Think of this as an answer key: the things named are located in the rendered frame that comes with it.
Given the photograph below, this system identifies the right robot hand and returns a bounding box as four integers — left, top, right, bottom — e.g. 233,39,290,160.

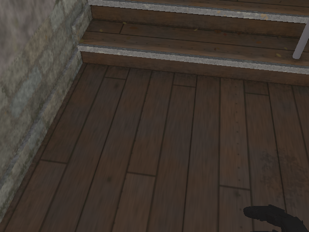
243,204,309,232

